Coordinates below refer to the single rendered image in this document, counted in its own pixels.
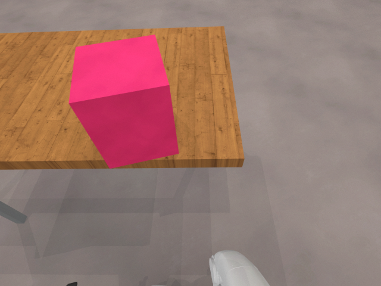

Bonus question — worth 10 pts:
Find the table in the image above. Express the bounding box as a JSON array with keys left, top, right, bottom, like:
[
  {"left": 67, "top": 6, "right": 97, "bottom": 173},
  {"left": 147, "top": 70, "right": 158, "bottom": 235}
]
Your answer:
[{"left": 0, "top": 26, "right": 245, "bottom": 223}]

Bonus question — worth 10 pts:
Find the right robot thigh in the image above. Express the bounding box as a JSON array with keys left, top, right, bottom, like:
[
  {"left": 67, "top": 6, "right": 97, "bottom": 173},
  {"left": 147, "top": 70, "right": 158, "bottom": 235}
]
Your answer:
[{"left": 210, "top": 250, "right": 270, "bottom": 286}]

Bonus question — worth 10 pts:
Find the carton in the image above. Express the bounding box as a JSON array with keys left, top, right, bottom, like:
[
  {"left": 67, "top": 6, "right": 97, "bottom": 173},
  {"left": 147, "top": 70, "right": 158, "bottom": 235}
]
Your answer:
[{"left": 69, "top": 35, "right": 179, "bottom": 169}]

